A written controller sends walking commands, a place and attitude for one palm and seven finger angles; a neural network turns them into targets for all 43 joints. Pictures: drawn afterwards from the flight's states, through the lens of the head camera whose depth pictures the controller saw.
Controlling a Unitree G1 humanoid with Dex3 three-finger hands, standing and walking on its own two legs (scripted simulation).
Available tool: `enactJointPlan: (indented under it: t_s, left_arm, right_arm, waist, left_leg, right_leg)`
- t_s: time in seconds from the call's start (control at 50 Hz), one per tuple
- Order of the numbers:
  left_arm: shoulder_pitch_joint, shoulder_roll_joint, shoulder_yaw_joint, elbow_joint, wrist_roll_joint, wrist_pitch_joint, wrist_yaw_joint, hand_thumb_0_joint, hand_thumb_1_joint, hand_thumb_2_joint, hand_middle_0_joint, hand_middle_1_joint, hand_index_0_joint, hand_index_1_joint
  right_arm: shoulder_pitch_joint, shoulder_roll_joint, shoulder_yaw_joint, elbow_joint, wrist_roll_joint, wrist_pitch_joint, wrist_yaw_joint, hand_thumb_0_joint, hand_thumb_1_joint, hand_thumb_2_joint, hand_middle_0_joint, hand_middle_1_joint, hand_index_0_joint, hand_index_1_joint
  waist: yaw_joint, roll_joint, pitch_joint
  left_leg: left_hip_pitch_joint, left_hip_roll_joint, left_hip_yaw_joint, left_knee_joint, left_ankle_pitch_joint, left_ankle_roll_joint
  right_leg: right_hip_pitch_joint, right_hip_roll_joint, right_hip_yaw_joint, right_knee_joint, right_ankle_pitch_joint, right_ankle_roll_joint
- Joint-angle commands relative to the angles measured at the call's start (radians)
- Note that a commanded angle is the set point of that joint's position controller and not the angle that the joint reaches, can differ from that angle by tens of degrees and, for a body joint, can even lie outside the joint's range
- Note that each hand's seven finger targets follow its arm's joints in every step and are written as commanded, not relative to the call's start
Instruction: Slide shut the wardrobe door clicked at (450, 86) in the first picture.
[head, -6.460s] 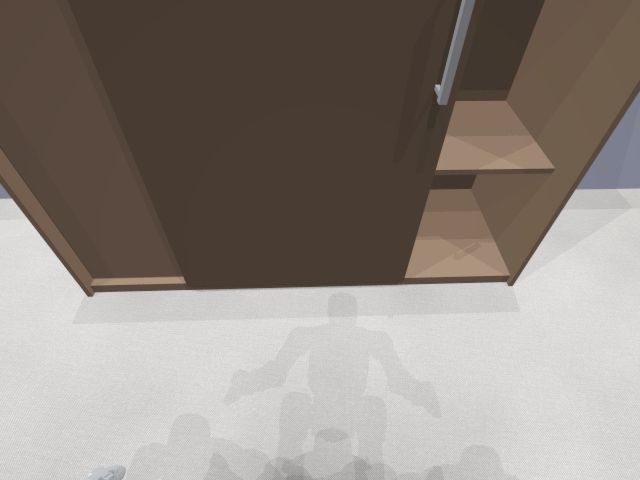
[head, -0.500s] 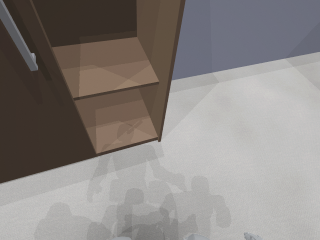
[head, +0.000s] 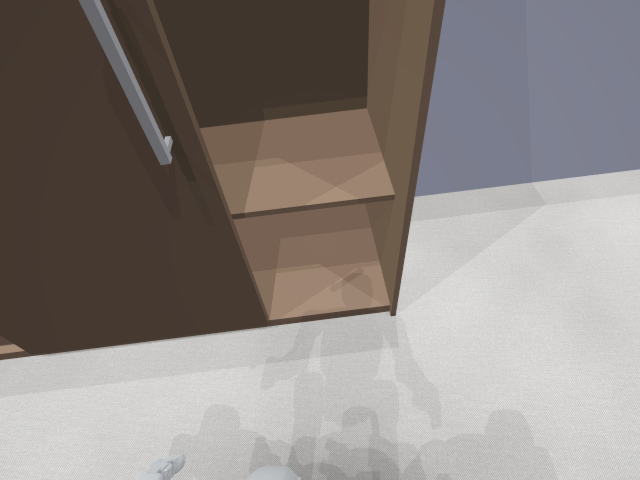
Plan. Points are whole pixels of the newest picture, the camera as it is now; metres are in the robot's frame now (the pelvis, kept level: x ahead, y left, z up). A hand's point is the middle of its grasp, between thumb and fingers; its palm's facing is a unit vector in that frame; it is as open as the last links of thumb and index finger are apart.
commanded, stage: turn to face it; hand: left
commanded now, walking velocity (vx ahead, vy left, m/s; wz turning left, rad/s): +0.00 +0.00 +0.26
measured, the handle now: (131, 75) +0.65 +0.31 +0.20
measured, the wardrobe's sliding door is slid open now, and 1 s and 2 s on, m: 0.42 0.42 0.42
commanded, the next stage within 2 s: take the last steps up to it in 0.06 s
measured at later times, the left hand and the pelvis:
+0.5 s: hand out of the picture -0.03 +0.24 -0.18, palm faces +0.20 -0.96 -0.19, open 7.4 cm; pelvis +0.03 +0.05 +0.00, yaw +7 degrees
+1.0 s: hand (195, 433) +0.21 +0.22 -0.16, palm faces +0.22 -0.95 -0.23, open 7.1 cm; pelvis +0.17 +0.02 +0.00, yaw +9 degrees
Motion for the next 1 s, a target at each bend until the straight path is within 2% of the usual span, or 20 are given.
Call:
enactJointPlan:
  t_s: [0.0,0.14,0.2,0.28,0.3,0.32,0.34,0.38,0.42,0.46,0.66,0.7,0.74,0.76,0.78,0.8,0.82,0.86,0.92,0.98]
  left_arm:
    - [0.054,0.18,0.046,-0.038,0.006,-0.033,0.017,0.0,0.9,0.9,-0.2,-0.3,-0.2,-0.3]
    - [0.146,0.217,0.056,0.036,0.018,-0.026,0.016,0.0,0.9,0.9,-0.2,-0.3,-0.2,-0.3]
    - [0.171,0.224,0.061,0.072,0.018,-0.028,0.011,0.0,0.9,0.9,-0.2,-0.3,-0.2,-0.3]
    - [0.128,0.21,0.059,0.102,0.008,-0.026,-0.002,0.0,0.9,0.9,-0.2,-0.3,-0.2,-0.3]
    - [0.132,0.162,0.048,0.094,0.001,-0.02,-0.01,0.0,0.9,0.9,-0.2,-0.3,-0.2,-0.3]
    - [0.118,0.098,0.031,0.061,0.005,-0.021,-0.02,0.0,0.9,0.9,-0.2,-0.3,-0.2,-0.3]
    - [0.048,0.116,0.025,0.044,0.016,-0.02,-0.016,0.0,0.9,0.9,-0.2,-0.3,-0.2,-0.3]
    - [0.03,0.121,0.03,0.072,0.016,-0.022,-0.026,0.0,0.9,0.9,-0.2,-0.3,-0.2,-0.3]
    - [0.098,0.111,0.025,0.114,0.016,-0.029,-0.038,0.0,0.9,0.9,-0.2,-0.3,-0.2,-0.3]
    - [0.125,0.095,0.02,0.134,0.015,-0.027,-0.037,0.0,0.9,0.9,-0.2,-0.3,-0.2,-0.3]
    - [-0.049,0.048,0.018,0.082,0.005,-0.036,-0.034,0.0,0.9,0.9,-0.2,-0.3,-0.2,-0.3]
    - [-0.03,0.04,0.02,0.088,0.005,-0.042,-0.034,0.0,0.9,0.9,-0.2,-0.3,-0.2,-0.3]
    - [0.117,0.062,0.032,0.137,0.009,-0.052,-0.03,0.0,0.9,0.9,-0.2,-0.3,-0.2,-0.3]
    - [0.234,0.101,0.044,0.171,0.012,-0.064,-0.025,0.0,0.9,0.9,-0.2,-0.3,-0.2,-0.3]
    - [0.359,0.19,0.065,0.206,0.019,-0.079,-0.013,0.0,0.9,0.9,-0.2,-0.3,-0.2,-0.3]
    - [0.41,0.249,0.073,0.215,0.004,-0.076,-0.01,0.0,0.9,0.9,-0.2,-0.3,-0.2,-0.3]
    - [0.318,0.218,0.07,0.198,-0.007,-0.07,-0.004,0.0,0.9,0.9,-0.2,-0.3,-0.2,-0.3]
    - [0.155,0.129,0.05,0.151,-0.001,-0.066,0.005,0.0,0.9,0.9,-0.2,-0.3,-0.2,-0.3]
    - [0.084,0.059,0.024,0.144,0.006,-0.07,0.014,0.0,0.9,0.9,-0.2,-0.3,-0.2,-0.3]
    - [0.088,0.085,0.03,0.142,0.008,-0.056,0.018,0.0,0.9,0.9,-0.2,-0.3,-0.2,-0.3]
  right_arm:
    - [-0.021,-0.062,-0.007,-0.062,0.004,-0.019,0.001,0.0,-0.9,-0.9,0.2,0.3,0.2,0.3]
    - [-0.106,-0.03,0.017,-0.053,0.015,-0.023,-0.005,0.0,-0.9,-0.9,0.2,0.3,0.2,0.3]
    - [-0.113,-0.022,0.029,-0.051,0.014,-0.04,-0.002,0.0,-0.9,-0.9,0.2,0.3,0.2,0.3]
    - [0.031,-0.036,0.032,-0.003,0.008,-0.075,-0.004,0.0,-0.9,-0.9,0.2,0.3,0.2,0.3]
    - [0.093,-0.109,0.017,0.014,0.001,-0.084,-0.011,0.0,-0.9,-0.9,0.2,0.3,0.2,0.3]
    - [0.159,-0.198,-0.004,0.019,-0.005,-0.08,-0.014,0.0,-0.9,-0.9,0.2,0.3,0.2,0.3]
    - [0.182,-0.193,-0.001,0.033,-0.002,-0.079,-0.024,0.0,-0.9,-0.9,0.2,0.3,0.2,0.3]
    - [0.113,-0.112,0.024,0.025,0.003,-0.089,-0.035,0.0,-0.9,-0.9,0.2,0.3,0.2,0.3]
    - [0.08,-0.076,0.036,0.023,0.009,-0.11,-0.037,0.0,-0.9,-0.9,0.2,0.3,0.2,0.3]
    - [0.111,-0.064,0.038,0.039,0.014,-0.124,-0.038,0.0,-0.9,-0.9,0.2,0.3,0.2,0.3]
    - [0.25,-0.039,0.034,0.138,0.004,-0.138,-0.049,0.0,-0.9,-0.9,0.2,0.3,0.2,0.3]
    - [0.25,-0.042,0.031,0.149,0.001,-0.135,-0.051,0.0,-0.9,-0.9,0.2,0.3,0.2,0.3]
    - [0.233,-0.043,0.033,0.158,0.007,-0.133,-0.051,0.0,-0.9,-0.9,0.2,0.3,0.2,0.3]
    - [0.235,-0.028,0.034,0.159,0.015,-0.137,-0.047,0.0,-0.9,-0.9,0.2,0.3,0.2,0.3]
    - [0.269,0.018,0.037,0.143,0.024,-0.144,-0.038,0.0,-0.9,-0.9,0.2,0.3,0.2,0.3]
    - [0.299,0.019,0.033,0.126,0.026,-0.14,-0.041,0.0,-0.9,-0.9,0.2,0.3,0.2,0.3]
    - [0.249,0.008,0.027,0.128,0.022,-0.123,-0.041,0.0,-0.9,-0.9,0.2,0.3,0.2,0.3]
    - [0.174,0.038,0.029,0.116,0.008,-0.111,-0.028,0.0,-0.9,-0.9,0.2,0.3,0.2,0.3]
    - [0.235,0.089,0.041,0.145,0.006,-0.078,-0.027,0.0,-0.9,-0.9,0.2,0.3,0.2,0.3]
    - [0.218,0.101,0.048,0.134,0.011,-0.051,-0.03,0.0,-0.9,-0.9,0.2,0.3,0.2,0.3]
  waist:
    - [0.032,-0.214,-0.043]
    - [0.074,-0.228,-0.063]
    - [0.089,-0.243,-0.084]
    - [0.017,-0.167,-0.079]
    - [-0.012,0.023,-0.082]
    - [-0.034,0.274,-0.054]
    - [-0.063,0.227,-0.003]
    - [-0.018,0.139,0.098]
    - [0.024,0.076,0.064]
    - [0.034,0.058,0.039]
    - [-0.002,0.062,0.096]
    - [0.008,0.053,0.079]
    - [0.081,0.01,0.023]
    - [0.13,-0.044,-0.046]
    - [0.159,-0.241,-0.154]
    - [0.139,-0.307,-0.212]
    - [0.125,-0.25,-0.168]
    - [0.076,-0.124,0.001]
    - [0.007,-0.121,0.009]
    - [0.011,-0.136,-0.033]
  left_leg:
    - [-0.076,0.053,0.021,0.069,0.053,-0.025]
    - [0.021,0.059,0.088,-0.211,-0.021,-0.023]
    - [0.083,0.053,0.117,-0.35,-0.012,-0.004]
    - [0.385,0.048,0.152,-0.712,0.137,0.034]
    - [0.522,0.181,-0.038,-0.78,0.063,0.09]
    - [0.574,0.392,-0.315,-0.881,-0.011,0.178]
    - [0.482,0.424,-0.381,-0.936,-0.084,0.236]
    - [0.363,0.358,-0.281,-0.955,-0.079,0.234]
    - [0.347,0.298,-0.165,-0.943,0.103,0.216]
    - [0.379,0.265,-0.094,-0.932,0.27,0.212]
    - [0.428,0.298,-0.031,-0.866,0.586,0.225]
    - [0.406,0.287,-0.021,-0.816,0.625,0.209]
    - [0.326,0.25,0.024,-0.659,0.661,0.169]
    - [0.249,0.198,0.054,-0.49,0.608,0.133]
    - [0.053,0.085,0.14,-0.214,0.309,0.081]
    - [-0.029,0.015,0.124,0.048,-0.153,0.065]
    - [-0.049,0.064,0.044,0.151,-0.13,0.075]
    - [-0.088,0.14,0.029,0.156,0.041,0.069]
    - [0.04,0.144,0.062,-0.019,0.106,0.025]
    - [0.08,0.117,0.089,-0.151,0.118,-0.004]
  right_leg:
    - [0.098,-0.243,0.161,-0.218,0.461,-0.098]
    - [0.147,-0.278,0.126,-0.192,0.556,-0.129]
    - [0.164,-0.289,0.152,-0.221,0.385,-0.119]
    - [-0.033,-0.229,0.075,-0.129,-0.015,-0.044]
    - [-0.211,-0.141,-0.001,0.044,-0.141,0.007]
    - [-0.41,-0.024,-0.086,0.296,-0.286,0.054]
    - [-0.448,-0.035,-0.002,0.422,-0.297,0.044]
    - [-0.461,-0.066,0.06,0.537,-0.153,0.034]
    - [-0.403,-0.075,0.054,0.541,-0.052,0.045]
    - [-0.389,-0.067,0.042,0.53,0.001,0.059]
    - [-0.338,-0.054,0.008,0.201,0.037,0.051]
    - [-0.232,-0.021,-0.016,0.118,0.041,0.033]
    - [0.01,0.02,-0.041,0.009,0.131,0.021]
    - [0.196,-0.018,0.019,-0.047,0.179,0.004]
    - [0.41,-0.251,0.321,-0.099,0.261,-0.085]
    - [0.41,-0.434,0.574,-0.245,0.303,-0.194]
    - [0.295,-0.421,0.566,-0.306,0.117,-0.196]
    - [0.052,-0.347,0.406,-0.355,-0.062,-0.164]
    - [-0.103,-0.259,0.166,-0.352,0.264,-0.115]
    - [-0.089,-0.236,0.1,-0.285,0.533,-0.116]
